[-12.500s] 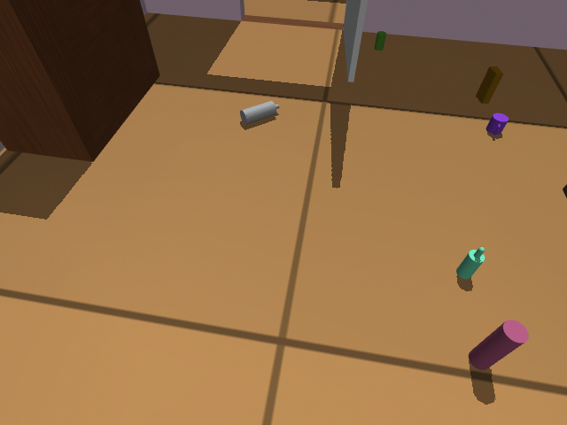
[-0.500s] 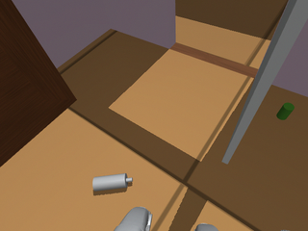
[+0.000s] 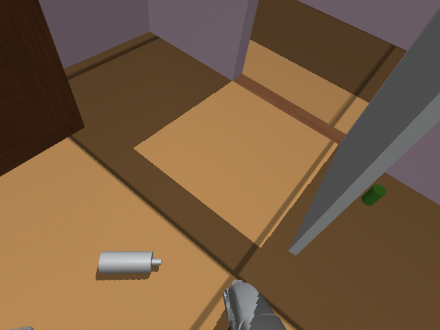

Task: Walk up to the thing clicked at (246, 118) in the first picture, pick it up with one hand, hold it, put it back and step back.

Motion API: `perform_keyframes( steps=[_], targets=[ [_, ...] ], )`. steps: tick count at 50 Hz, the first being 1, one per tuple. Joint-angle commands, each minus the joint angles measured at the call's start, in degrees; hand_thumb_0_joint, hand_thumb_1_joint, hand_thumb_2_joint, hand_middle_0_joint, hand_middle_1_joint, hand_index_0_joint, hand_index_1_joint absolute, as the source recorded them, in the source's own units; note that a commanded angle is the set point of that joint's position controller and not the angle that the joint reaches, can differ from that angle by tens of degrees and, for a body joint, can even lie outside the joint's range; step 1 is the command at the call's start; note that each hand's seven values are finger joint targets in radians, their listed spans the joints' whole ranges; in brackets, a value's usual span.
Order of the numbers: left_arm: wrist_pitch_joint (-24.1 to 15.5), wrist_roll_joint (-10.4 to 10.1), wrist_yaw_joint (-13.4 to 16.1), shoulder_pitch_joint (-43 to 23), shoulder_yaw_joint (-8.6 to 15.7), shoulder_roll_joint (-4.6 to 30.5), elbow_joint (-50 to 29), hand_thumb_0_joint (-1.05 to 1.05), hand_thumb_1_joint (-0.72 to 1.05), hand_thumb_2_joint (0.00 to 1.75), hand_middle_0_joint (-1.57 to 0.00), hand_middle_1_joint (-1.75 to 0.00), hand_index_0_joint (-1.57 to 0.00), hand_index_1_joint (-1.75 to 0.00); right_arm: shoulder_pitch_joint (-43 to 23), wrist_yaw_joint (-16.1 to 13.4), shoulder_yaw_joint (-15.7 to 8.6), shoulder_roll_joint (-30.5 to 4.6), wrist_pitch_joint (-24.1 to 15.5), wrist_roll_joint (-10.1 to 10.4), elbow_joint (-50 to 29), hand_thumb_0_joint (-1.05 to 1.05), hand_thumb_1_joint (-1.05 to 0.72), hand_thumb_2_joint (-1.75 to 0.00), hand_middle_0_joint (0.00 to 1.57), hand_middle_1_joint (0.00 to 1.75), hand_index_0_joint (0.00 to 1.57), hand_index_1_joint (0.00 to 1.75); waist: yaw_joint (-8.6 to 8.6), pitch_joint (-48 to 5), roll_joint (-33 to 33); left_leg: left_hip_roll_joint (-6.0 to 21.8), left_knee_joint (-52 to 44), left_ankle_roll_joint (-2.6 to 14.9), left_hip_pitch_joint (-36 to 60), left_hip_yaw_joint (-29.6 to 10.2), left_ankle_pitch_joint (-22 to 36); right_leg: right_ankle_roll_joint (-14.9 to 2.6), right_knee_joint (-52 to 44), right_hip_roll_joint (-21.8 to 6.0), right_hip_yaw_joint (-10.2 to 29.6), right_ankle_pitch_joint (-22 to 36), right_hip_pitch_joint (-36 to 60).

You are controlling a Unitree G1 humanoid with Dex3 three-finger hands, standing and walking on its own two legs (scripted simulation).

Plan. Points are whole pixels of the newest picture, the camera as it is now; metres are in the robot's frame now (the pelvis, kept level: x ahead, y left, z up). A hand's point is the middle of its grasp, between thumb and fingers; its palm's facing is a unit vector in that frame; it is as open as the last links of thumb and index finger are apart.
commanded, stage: walk up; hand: left
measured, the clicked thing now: (131, 262) +0.44 +0.26 -0.71
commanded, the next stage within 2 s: none
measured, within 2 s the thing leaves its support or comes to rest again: neither
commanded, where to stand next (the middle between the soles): +0.06 -0.01 m, yaw +0 degrees
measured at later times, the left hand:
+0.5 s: hand out of the picture +0.10 +0.28 -0.14, palm faces +0.00 -0.87 -0.50, open 7.4 cm
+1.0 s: hand out of the picture +0.03 +0.25 -0.14, palm faces -0.08 -0.91 -0.40, open 7.4 cm
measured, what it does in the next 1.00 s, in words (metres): steps on the spot: right foot, then left foot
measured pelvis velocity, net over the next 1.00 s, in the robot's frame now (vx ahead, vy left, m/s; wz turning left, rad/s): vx -0.04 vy -0.04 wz -0.06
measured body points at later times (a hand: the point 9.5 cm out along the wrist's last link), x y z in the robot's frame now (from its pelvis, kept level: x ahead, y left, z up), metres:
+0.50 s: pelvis -0.03 +0.00 -0.03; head +0.03 -0.02 +0.42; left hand +0.10 +0.33 -0.11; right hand +0.09 -0.31 -0.15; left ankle -0.03 +0.14 -0.70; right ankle +0.07 -0.17 -0.72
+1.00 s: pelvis -0.04 -0.04 +0.00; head -0.03 -0.03 +0.45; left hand +0.03 +0.29 -0.11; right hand -0.05 -0.41 -0.09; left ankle -0.03 +0.14 -0.71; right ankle +0.01 -0.18 -0.72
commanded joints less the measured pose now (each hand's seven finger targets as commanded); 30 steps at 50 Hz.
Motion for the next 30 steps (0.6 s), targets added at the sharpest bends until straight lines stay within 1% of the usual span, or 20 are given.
perform_keyframes(
  steps=[1, 2, 4, 5, 6, 7, 8, 9, 10, 12, 15, 18, 22, 23, 25, 26, 27, 28, 29, 30],
  targets=[
    [-1.56, -1.49, 1.64, -3.31, 0.97, 7.30, -5.96, 0.00, 0.90, 0.90, -0.20, -0.30, -0.20, -0.30, -6.68, -1.25, -4.92, -17.64, -0.41, -0.47, -7.07, 0.00, -0.90, -0.90, 0.20, 0.30, 0.20, 0.30, 0.18, -4.59, 22.80, 12.21, -6.30, 13.69, 2.18, -5.64, 45.11, -0.31, -9.96, -1.90, -2.64, -2.72, 3.14],
    [-2.28, -1.62, 1.81, -4.48, 0.56, 7.03, -5.75, 0.00, 0.90, 0.90, -0.20, -0.30, -0.20, -0.30, -7.72, -0.87, -4.58, -16.98, 0.07, -0.41, -7.43, 0.00, -0.90, -0.90, 0.20, 0.30, 0.20, 0.30, -0.04, -5.86, 23.54, 11.27, -4.29, 12.25, 2.93, -4.66, 42.69, -0.67, -17.83, -3.44, -4.57, -2.20, 6.52],
    [-3.61, -1.29, 2.00, -3.43, 0.02, 6.25, -3.12, 0.00, 0.90, 0.90, -0.20, -0.30, -0.20, -0.30, -8.58, -0.05, -3.85, -16.28, 1.59, 0.33, -7.21, 0.00, -0.90, -0.90, 0.20, 0.30, 0.20, 0.30, 0.19, -8.94, 24.07, 8.08, 1.13, 10.97, 1.26, -1.75, 37.25, -0.95, -30.23, -1.89, -12.21, 1.50, 16.01],
    [-4.27, -1.10, 2.08, -0.95, 0.12, 5.66, -1.19, 0.00, 0.90, 0.90, -0.20, -0.30, -0.20, -0.30, -8.22, 0.34, -3.39, -15.94, 2.47, 0.88, -7.04, 0.00, -0.90, -0.90, 0.20, 0.30, 0.20, 0.30, 1.42, -10.90, 21.21, 6.03, 7.86, 10.18, 0.24, 0.20, 35.85, -1.00, -38.36, 0.32, -15.43, 8.57, 21.99],
    [-5.01, -0.63, 2.42, 2.25, 0.82, 7.61, 0.17, 0.00, 0.90, 0.90, -0.20, -0.30, -0.20, -0.30, -5.87, 0.75, -2.40, -13.68, 2.93, 1.48, -6.71, 0.00, -0.90, -0.90, 0.20, 0.30, 0.20, 0.30, 2.96, -13.75, 14.19, 4.78, 16.98, 8.55, -3.48, 0.19, 27.63, -1.06, -44.32, -1.40, -12.16, 17.30, 29.39],
    [-5.72, 0.46, 2.66, 2.53, 2.21, 12.87, -0.53, 0.00, 0.90, 0.90, -0.20, -0.30, -0.20, -0.30, -2.77, 0.92, -1.17, -10.99, 2.76, 1.89, -7.45, 0.00, -0.90, -0.90, 0.20, 0.30, 0.20, 0.30, 2.63, -16.62, 1.82, -0.33, 26.70, 5.77, -15.42, -1.20, 8.33, -5.04, -39.58, -10.53, 4.43, 40.50, 38.27],
    [-5.46, -0.01, 2.78, 1.38, 1.97, 14.28, -2.84, 0.00, 0.90, 0.90, -0.20, -0.30, -0.20, -0.30, -3.06, -0.15, -0.94, -9.50, 2.79, 2.41, -8.16, 0.00, -0.90, -0.90, 0.20, 0.30, 0.20, 0.30, 2.68, -19.96, -5.21, -4.89, 34.20, 4.74, -19.13, -3.27, -17.23, -16.70, -40.67, -23.55, 19.99, 53.27, 36.85],
    [-5.48, -0.20, 3.09, -0.37, 1.63, 14.20, -3.88, 0.00, 0.90, 0.90, -0.20, -0.30, -0.20, -0.30, -5.86, -1.10, -2.36, -12.55, 3.10, 2.26, -7.48, 0.00, -0.90, -0.90, 0.20, 0.30, 0.20, 0.30, 3.16, -18.98, -3.11, -3.76, 39.46, 3.78, -15.90, -8.60, -19.72, -21.18, -42.27, -25.60, 23.81, 48.27, 30.59],
    [-5.39, -0.97, 3.44, -1.95, 1.09, 11.22, -4.01, 0.00, 0.90, 0.90, -0.20, -0.30, -0.20, -0.30, -6.55, -0.86, -2.77, -14.72, 3.03, 2.81, -6.60, 0.00, -0.90, -0.90, 0.20, 0.30, 0.20, 0.30, 2.08, -16.37, 2.94, -3.37, 41.87, 3.16, -17.17, -9.89, -16.07, -19.71, -38.93, -21.59, 15.99, 47.22, 29.56],
    [-5.54, -0.69, 4.45, -4.41, 0.22, 9.47, -3.70, 0.00, 0.90, 0.90, -0.20, -0.30, -0.20, -0.30, -5.35, -0.39, -2.34, -13.93, 3.25, 3.19, -5.30, 0.00, -0.90, -0.90, 0.20, 0.30, 0.20, 0.30, 0.57, -15.93, 2.21, -3.04, 37.57, 2.39, -16.86, -8.34, -11.58, -16.49, -35.59, -18.28, 9.67, 42.92, 27.08],
    [-6.58, -0.51, 5.99, -0.24, 0.61, 9.62, -2.46, 0.00, 0.90, 0.90, -0.20, -0.30, -0.20, -0.30, -8.95, 0.87, -2.62, -13.35, 4.59, 0.74, -6.59, 0.00, -0.90, -0.90, 0.20, 0.30, 0.20, 0.30, 3.12, -14.05, 2.78, -2.66, 34.81, 1.78, -20.66, -7.82, -9.53, -16.63, -34.99, -18.41, 10.57, 40.86, 29.18],
    [-7.38, -0.81, 7.61, 2.36, 1.21, 11.04, -2.09, 0.00, 0.90, 0.90, -0.20, -0.30, -0.20, -0.30, -11.20, 2.10, -3.36, -13.60, 5.70, -0.76, -8.81, 0.00, -0.90, -0.90, 0.20, 0.30, 0.20, 0.30, 3.47, -13.08, 0.83, -1.35, 31.95, 1.20, -22.82, -8.44, -9.04, -17.67, -36.01, -21.35, 13.74, 37.37, 30.44],
    [-7.28, 0.47, 7.30, -3.05, 1.17, 11.36, -3.76, 0.00, 0.90, 0.90, -0.20, -0.30, -0.20, -0.30, -10.05, 4.14, -4.39, -12.94, 5.52, -0.76, -7.96, 0.00, -0.90, -0.90, 0.20, 0.30, 0.20, 0.30, 1.54, -12.98, -7.01, -0.29, 19.03, 1.45, -14.99, -2.15, -9.39, -16.07, -39.03, -19.15, 9.88, 18.18, 21.29],
    [-7.05, 0.68, 6.73, -5.52, 1.04, 11.37, -4.36, 0.00, 0.90, 0.90, -0.20, -0.30, -0.20, -0.30, -8.30, 4.46, -4.55, -12.97, 5.25, -0.54, -6.78, 0.00, -0.90, -0.90, 0.20, 0.30, 0.20, 0.30, 0.89, -12.95, -8.53, -0.91, 14.36, 1.84, -9.68, -0.12, -8.99, -14.65, -39.58, -17.39, 8.12, 10.67, 16.42],
    [-5.77, 0.49, 5.56, -9.11, 0.17, 9.38, -4.92, 0.00, 0.90, 0.90, -0.20, -0.30, -0.20, -0.30, -3.43, 4.74, -4.75, -12.14, 4.18, -0.20, -3.63, 0.00, -0.90, -0.90, 0.20, 0.30, 0.20, 0.30, -2.27, -12.61, -5.61, -3.15, 0.03, 3.04, 1.74, 3.26, 0.07, -10.26, -34.98, -12.82, 2.78, -1.30, 7.44],
    [-4.94, 0.29, 5.37, -8.04, -0.68, 6.00, -4.61, 0.00, 0.90, 0.90, -0.20, -0.30, -0.20, -0.30, -1.68, 4.34, -5.12, -13.75, 3.36, -0.96, -2.50, 0.00, -0.90, -0.90, 0.20, 0.30, 0.20, 0.30, -3.28, -11.18, 3.12, -1.80, -6.43, 3.97, 3.64, -3.55, -3.17, -7.97, -25.07, -7.34, 1.33, -10.11, 0.94],
    [-4.78, -0.01, 5.49, -8.62, -1.59, 2.69, -5.64, 0.00, 0.90, 0.90, -0.20, -0.30, -0.20, -0.30, -3.21, 3.83, -6.15, -20.88, 2.62, -1.47, -3.81, 0.00, -0.90, -0.90, 0.20, 0.30, 0.20, 0.30, -3.51, -7.60, 20.18, 13.76, -19.08, 9.77, -1.67, -31.32, -16.52, -4.47, -11.84, 1.64, -3.56, -15.37, -6.96],
    [-5.13, 0.58, 5.94, -12.18, 0.11, 8.35, -4.58, 0.00, 0.90, 0.90, -0.20, -0.30, -0.20, -0.30, -8.85, 3.49, -6.63, -24.74, 2.44, -0.54, -5.41, 0.00, -0.90, -0.90, 0.20, 0.30, 0.20, 0.30, -4.24, -4.59, 15.88, 24.13, -24.21, 18.36, -13.41, -44.33, -14.97, -3.13, -5.11, -0.06, 0.62, -16.89, -1.25],
    [-5.05, 0.76, 5.58, -11.91, 0.37, 9.66, -3.17, 0.00, 0.90, 0.90, -0.20, -0.30, -0.20, -0.30, -12.76, 2.74, -5.97, -21.76, 1.46, -0.72, -5.64, 0.00, -0.90, -0.90, 0.20, 0.30, 0.20, 0.30, -1.66, -1.26, 6.30, 21.96, -21.64, 17.21, -14.38, -37.87, -8.59, -3.46, -0.78, -0.73, 3.75, -11.72, -0.84],
    [-4.51, 0.10, 4.97, -6.76, 0.40, 8.35, -1.20, 0.00, 0.90, 0.90, -0.20, -0.30, -0.20, -0.30, -14.66, 2.09, -5.13, -20.07, 0.49, -0.86, -5.32, 0.00, -0.90, -0.90, 0.20, 0.30, 0.20, 0.30, 1.33, -1.83, 3.79, 17.74, -18.13, 13.81, -9.06, -29.93, -4.64, -3.36, 1.28, 0.05, 5.55, -6.72, -2.79]
  ],
)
